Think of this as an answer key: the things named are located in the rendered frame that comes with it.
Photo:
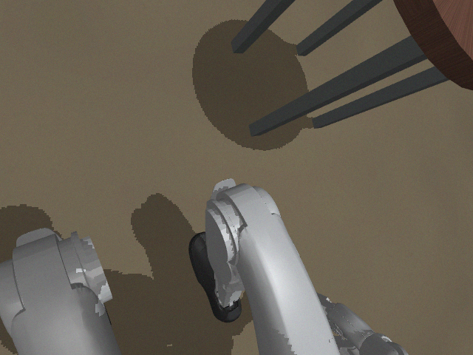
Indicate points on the right robot arm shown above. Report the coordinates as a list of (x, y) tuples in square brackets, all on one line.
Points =
[(379, 344)]

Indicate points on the right robot hand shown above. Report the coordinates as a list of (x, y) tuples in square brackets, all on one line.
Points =
[(352, 330)]

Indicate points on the stool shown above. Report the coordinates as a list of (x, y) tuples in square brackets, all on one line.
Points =
[(441, 31)]

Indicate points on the right robot foot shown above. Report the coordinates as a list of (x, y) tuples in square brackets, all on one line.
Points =
[(205, 276)]

